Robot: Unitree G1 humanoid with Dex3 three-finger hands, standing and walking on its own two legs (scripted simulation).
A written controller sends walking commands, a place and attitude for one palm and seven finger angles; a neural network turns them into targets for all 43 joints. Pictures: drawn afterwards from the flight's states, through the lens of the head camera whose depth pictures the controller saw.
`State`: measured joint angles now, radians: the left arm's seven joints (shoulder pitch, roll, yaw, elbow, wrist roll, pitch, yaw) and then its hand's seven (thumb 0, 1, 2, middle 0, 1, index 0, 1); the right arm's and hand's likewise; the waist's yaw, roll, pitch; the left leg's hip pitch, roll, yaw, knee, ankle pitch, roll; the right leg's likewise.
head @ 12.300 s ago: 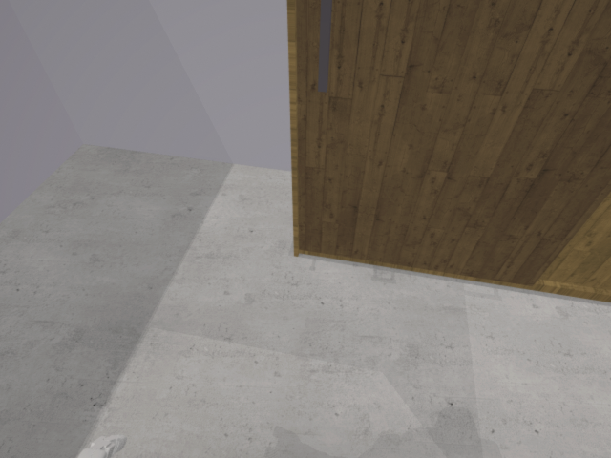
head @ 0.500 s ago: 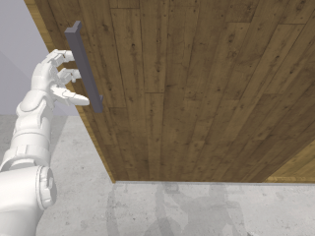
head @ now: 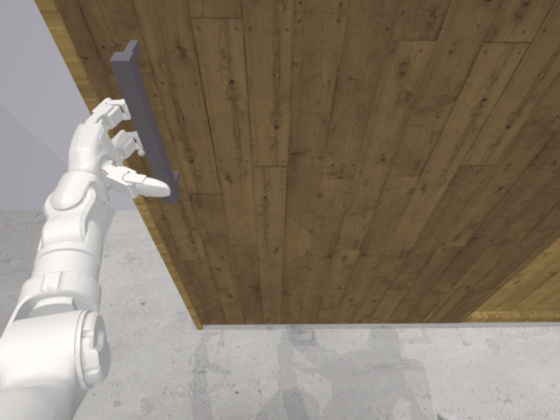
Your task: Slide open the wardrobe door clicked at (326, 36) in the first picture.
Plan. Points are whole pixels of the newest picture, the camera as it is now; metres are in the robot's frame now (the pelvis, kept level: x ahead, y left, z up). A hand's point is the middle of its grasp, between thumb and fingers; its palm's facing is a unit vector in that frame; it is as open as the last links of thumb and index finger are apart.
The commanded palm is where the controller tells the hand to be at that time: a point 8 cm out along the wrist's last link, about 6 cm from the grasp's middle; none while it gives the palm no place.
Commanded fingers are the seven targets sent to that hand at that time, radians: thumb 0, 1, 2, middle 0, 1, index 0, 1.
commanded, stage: slide the fingers in behind the handle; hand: left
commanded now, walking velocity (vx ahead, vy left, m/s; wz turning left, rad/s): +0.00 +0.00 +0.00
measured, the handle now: (155, 132) +0.49 +0.19 +0.15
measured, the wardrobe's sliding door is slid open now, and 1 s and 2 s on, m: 0.00 0.00 0.00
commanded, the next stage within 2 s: grip the handle and tug to test in 1.28 s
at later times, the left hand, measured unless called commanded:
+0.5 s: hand (149, 155) +0.44 +0.19 +0.15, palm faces +0.01 -1.00 +0.03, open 14.0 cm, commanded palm +0.41 +0.24 +0.16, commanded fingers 0.00 -0.50 0.30 -0.30 -1.20 -0.30 -1.20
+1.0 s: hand (161, 154) +0.44 +0.17 +0.16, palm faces +0.03 -1.00 +0.00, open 14.0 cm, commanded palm +0.41 +0.22 +0.16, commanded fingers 0.00 -0.50 0.30 -0.30 -1.20 -0.30 -1.20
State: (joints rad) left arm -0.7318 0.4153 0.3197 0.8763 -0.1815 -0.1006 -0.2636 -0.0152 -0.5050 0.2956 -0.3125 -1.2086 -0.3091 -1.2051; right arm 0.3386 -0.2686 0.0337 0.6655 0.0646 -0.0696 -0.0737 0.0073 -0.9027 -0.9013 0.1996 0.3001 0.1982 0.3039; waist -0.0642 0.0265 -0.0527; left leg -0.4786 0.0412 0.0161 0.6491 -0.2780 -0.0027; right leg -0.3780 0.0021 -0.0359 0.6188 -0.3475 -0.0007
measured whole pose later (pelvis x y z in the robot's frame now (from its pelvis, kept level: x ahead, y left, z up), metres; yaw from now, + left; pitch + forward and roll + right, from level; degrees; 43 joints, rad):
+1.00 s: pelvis +0.01 +0.00 +0.00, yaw +0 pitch +5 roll -1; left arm -0.67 0.33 0.26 0.75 -0.17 -0.03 -0.17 -0.01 -0.50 0.30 -0.29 -1.20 -0.30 -1.20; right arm 0.30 -0.25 0.03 0.66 0.06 -0.05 -0.06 0.01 -0.90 -0.90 0.20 0.30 0.20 0.30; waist -0.05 0.03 -0.06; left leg -0.42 0.04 0.02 0.62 -0.28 -0.01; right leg -0.33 0.00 -0.03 0.60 -0.35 -0.01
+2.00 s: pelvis +0.01 +0.00 +0.00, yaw +0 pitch +5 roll -1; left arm -0.65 0.32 0.26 0.72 -0.18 -0.04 -0.17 0.00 0.54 0.74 -0.40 -1.35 -0.41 -1.35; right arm 0.30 -0.26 0.02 0.66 0.06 -0.04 -0.06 0.01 -0.90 -0.90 0.20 0.30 0.20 0.30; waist -0.04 0.03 -0.06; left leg -0.41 0.04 0.02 0.61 -0.28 -0.01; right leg -0.32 0.00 -0.03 0.59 -0.35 0.00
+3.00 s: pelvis +0.06 +0.00 +0.01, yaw -2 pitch +4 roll -1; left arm -0.33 0.25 0.25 0.24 -0.20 0.14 -0.12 0.01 0.76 0.78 -0.30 -1.39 -0.29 -1.39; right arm 0.26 -0.24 0.01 0.60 0.06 -0.04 -0.04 0.01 -0.90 -0.90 0.20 0.30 0.20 0.30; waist -0.02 0.04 -0.08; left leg -0.29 0.04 0.05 0.53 -0.32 -0.01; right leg -0.21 0.00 -0.01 0.52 -0.35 0.00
